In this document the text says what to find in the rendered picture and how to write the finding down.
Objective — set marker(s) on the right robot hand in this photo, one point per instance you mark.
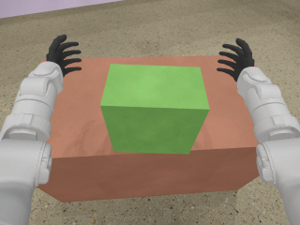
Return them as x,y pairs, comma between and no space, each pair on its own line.
243,58

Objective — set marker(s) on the carton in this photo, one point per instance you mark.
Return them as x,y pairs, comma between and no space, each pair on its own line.
154,109

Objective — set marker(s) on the left robot upper arm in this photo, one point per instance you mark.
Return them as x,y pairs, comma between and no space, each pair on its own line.
24,165

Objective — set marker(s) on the right robot upper arm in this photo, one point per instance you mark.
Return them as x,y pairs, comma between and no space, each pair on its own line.
278,163

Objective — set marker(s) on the left robot forearm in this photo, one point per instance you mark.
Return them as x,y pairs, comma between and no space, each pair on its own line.
33,108

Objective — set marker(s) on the left robot hand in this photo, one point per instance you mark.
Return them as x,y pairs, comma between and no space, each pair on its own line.
57,56

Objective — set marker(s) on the right robot forearm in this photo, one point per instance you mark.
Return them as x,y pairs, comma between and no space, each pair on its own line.
269,112

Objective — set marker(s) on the pedestal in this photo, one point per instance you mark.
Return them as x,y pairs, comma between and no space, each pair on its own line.
85,167

